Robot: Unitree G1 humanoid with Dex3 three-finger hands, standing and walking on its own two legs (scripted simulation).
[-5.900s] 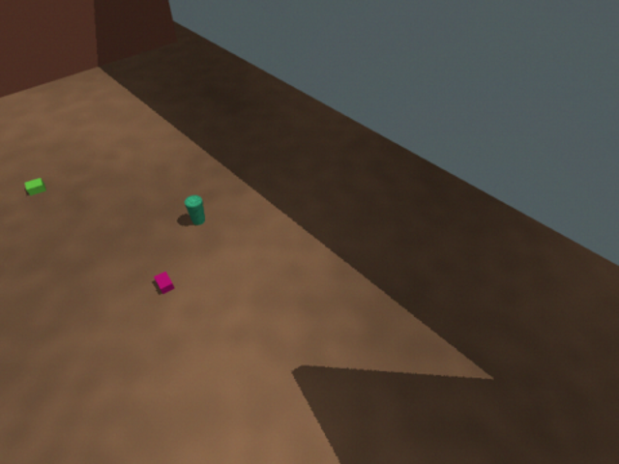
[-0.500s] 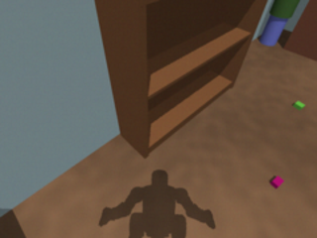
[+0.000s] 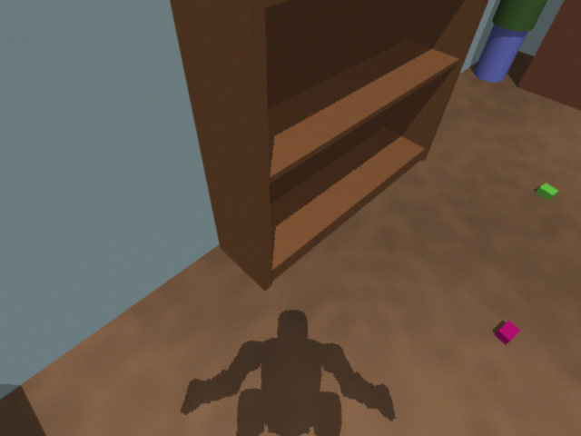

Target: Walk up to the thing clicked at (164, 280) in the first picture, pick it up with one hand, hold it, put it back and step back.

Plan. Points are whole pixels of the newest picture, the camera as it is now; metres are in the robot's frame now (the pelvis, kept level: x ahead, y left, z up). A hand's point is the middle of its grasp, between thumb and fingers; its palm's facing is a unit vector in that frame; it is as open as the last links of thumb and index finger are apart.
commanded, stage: stand
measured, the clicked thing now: (507, 332) +0.62 -0.80 -0.77
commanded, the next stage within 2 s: walk up in 0.36 s
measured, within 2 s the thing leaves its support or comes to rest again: neither
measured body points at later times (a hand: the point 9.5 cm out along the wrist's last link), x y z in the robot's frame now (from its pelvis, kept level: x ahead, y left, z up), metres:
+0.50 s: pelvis -0.01 -0.02 -0.01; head +0.03 -0.01 +0.44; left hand +0.08 +0.31 -0.12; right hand +0.08 -0.32 -0.13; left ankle +0.01 +0.14 -0.75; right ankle -0.02 -0.14 -0.73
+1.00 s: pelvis +0.01 -0.05 -0.03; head +0.03 -0.01 +0.42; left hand -0.10 +0.26 -0.15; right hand +0.29 -0.24 -0.11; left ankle -0.01 +0.07 -0.75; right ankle +0.05 -0.17 -0.70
